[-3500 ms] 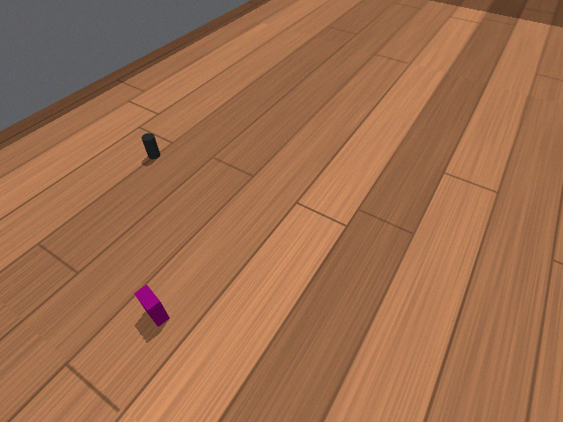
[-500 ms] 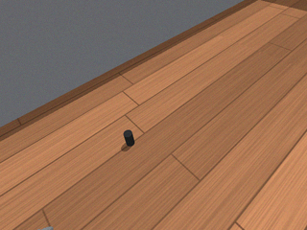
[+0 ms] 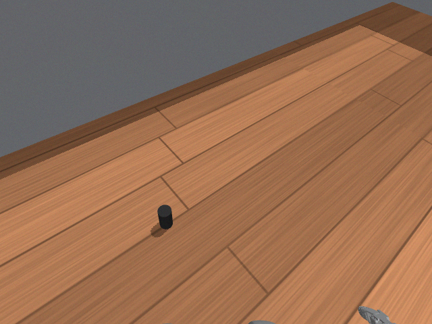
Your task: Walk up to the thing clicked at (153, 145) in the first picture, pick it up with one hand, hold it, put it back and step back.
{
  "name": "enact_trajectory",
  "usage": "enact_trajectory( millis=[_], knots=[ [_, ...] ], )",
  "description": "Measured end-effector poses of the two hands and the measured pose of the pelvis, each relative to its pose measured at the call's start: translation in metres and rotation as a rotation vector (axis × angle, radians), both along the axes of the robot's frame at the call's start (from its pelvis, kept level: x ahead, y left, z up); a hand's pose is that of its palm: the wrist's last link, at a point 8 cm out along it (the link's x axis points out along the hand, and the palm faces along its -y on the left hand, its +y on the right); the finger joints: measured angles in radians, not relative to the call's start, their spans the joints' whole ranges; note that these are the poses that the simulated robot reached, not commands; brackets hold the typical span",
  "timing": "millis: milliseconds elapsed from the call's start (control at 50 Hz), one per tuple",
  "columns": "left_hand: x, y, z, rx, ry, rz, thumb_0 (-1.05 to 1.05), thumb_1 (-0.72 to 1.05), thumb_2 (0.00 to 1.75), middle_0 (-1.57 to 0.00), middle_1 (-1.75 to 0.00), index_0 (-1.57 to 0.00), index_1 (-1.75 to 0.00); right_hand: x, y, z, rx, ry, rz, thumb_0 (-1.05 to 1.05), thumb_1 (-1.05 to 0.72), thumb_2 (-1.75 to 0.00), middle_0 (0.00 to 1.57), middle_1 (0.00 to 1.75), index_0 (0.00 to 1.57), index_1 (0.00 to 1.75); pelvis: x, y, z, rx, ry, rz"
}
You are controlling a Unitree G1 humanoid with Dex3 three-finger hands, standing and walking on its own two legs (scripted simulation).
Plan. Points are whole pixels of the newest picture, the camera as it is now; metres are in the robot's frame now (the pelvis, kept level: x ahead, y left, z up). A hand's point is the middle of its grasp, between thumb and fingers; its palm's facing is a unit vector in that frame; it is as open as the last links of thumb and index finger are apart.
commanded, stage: walk up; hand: left
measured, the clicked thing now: (165, 217) +0.68 +0.20 -0.70
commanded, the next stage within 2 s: none
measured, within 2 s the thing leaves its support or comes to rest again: neither
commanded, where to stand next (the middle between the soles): +0.29 -0.01 m, yaw +0 degrees
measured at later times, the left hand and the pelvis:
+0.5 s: hand (104, 283) +0.22 +0.22 -0.10, palm faces -0.02 -0.90 -0.44, open 7.4 cm; pelvis +0.15 -0.05 +0.01, yaw -1 degrees
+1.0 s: hand (106, 266) +0.27 +0.24 -0.16, palm faces -0.07 -0.94 -0.33, open 7.4 cm; pelvis +0.22 -0.02 +0.00, yaw -1 degrees
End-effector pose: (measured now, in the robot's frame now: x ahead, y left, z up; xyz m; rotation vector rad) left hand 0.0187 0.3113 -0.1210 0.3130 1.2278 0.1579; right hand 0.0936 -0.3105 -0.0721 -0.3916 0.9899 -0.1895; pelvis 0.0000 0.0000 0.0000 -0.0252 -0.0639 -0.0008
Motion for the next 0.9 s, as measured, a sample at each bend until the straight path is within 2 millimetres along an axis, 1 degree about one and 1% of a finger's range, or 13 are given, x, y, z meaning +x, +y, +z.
enact_trajectory(
  millis=[60,140,220,300,360,400,480,560,620,680,780,840,900],
  knots=[
    [0.031,0.003,0.006,-0.007,-0.037,-0.014,0.0,0.9,0.9,-0.21,-0.3,-0.2,-0.3,0.002,0.001,0.006,0.001,0.018,-0.018,0.0,-0.9,-0.9,0.21,0.3,0.2,0.3,0.016,0.0,0.006,0.008,-0.004,0.0],
    [0.063,0.005,0.016,0.003,-0.058,-0.025,0.0,0.9,0.9,-0.21,-0.3,-0.2,-0.3,0.004,-0.004,0.003,0.006,0.065,-0.036,0.0,-0.9,-0.9,0.21,0.3,0.2,0.3,0.038,-0.003,0.01,0.02,-0.006,-0.007],
    [0.092,0.002,0.026,0.032,-0.04,-0.036,0.0,0.9,0.9,-0.21,-0.3,-0.2,-0.3,0.009,-0.016,-0.006,0.027,0.1,-0.063,0.0,-0.9,-0.9,0.21,0.3,0.2,0.3,0.063,-0.01,0.01,0.034,0.004,-0.014],
    [0.126,-0.009,0.037,0.076,-0.041,-0.05,0.0,0.9,0.9,-0.21,-0.3,-0.2,-0.3,0.02,-0.034,-0.024,0.055,0.145,-0.088,0.0,-0.9,-0.9,0.21,0.3,0.2,0.3,0.091,-0.024,0.006,0.053,0.021,-0.019],
    [0.154,-0.02,0.041,0.121,-0.069,-0.058,0.0,0.9,0.9,-0.21,-0.3,-0.2,-0.3,0.036,-0.05,-0.045,0.075,0.175,-0.096,0.0,-0.9,-0.9,0.21,0.3,0.2,0.3,0.113,-0.039,-0.004,0.048,0.022,-0.025],
    [0.168,-0.03,0.045,0.137,-0.101,-0.055,0.0,0.9,0.9,-0.21,-0.3,-0.2,-0.3,0.05,-0.054,-0.054,0.087,0.193,-0.093,0.01,-0.9,-0.9,0.21,0.3,0.2,0.3,0.124,-0.046,-0.005,0.032,0.017,-0.018],
    [0.187,-0.046,0.057,0.131,-0.14,-0.027,0.0,0.9,0.9,-0.21,-0.3,-0.2,-0.3,0.083,-0.053,-0.054,0.117,0.207,-0.059,0.01,-0.9,-0.9,0.2,0.3,0.2,0.3,0.145,-0.053,0.004,0.052,0.013,-0.016],
    [0.196,-0.053,0.062,0.123,-0.128,-0.022,0.0,0.9,0.9,-0.21,-0.3,-0.21,-0.3,0.117,-0.052,-0.047,0.128,0.178,-0.043,0.01,-0.9,-0.9,0.2,0.3,0.2,0.3,0.164,-0.055,0.011,0.046,0.01,-0.021],
    [0.203,-0.052,0.059,0.116,-0.108,-0.018,0.0,0.9,0.9,-0.21,-0.3,-0.21,-0.3,0.138,-0.052,-0.042,0.117,0.165,-0.039,0.0,-0.9,-0.9,0.2,0.3,0.2,0.3,0.177,-0.053,0.012,0.037,0.007,-0.017],
    [0.21,-0.047,0.049,0.106,-0.091,-0.011,0.0,0.9,0.9,-0.21,-0.3,-0.21,-0.3,0.157,-0.049,-0.038,0.09,0.167,-0.034,0.0,-0.9,-0.9,0.2,0.3,0.2,0.3,0.189,-0.049,0.01,0.024,0.005,-0.01],
    [0.228,-0.032,0.017,0.067,-0.072,0.004,0.0,0.9,0.9,-0.21,-0.3,-0.21,-0.3,0.185,-0.034,-0.037,0.034,0.159,-0.028,0.0,-0.9,-0.9,0.2,0.3,0.2,0.3,0.205,-0.032,-0.004,-0.005,0.007,-0.002],
    [0.24,-0.025,-0.002,0.04,-0.064,0.024,0.0,0.9,0.9,-0.21,-0.3,-0.21,-0.3,0.197,-0.02,-0.035,0.013,0.151,-0.021,0.0,-0.91,-0.9,0.2,0.3,0.2,0.3,0.208,-0.024,-0.01,0.02,0.006,0.006],
    [0.247,-0.026,-0.007,0.015,-0.049,-0.005,0.0,0.9,0.9,-0.21,-0.3,-0.2,-0.3,0.203,-0.011,-0.026,0.022,0.122,-0.026,0.0,-0.9,-0.9,0.2,0.3,0.2,0.3,0.209,-0.02,-0.006,0.005,0.005,-0.005]
  ],
)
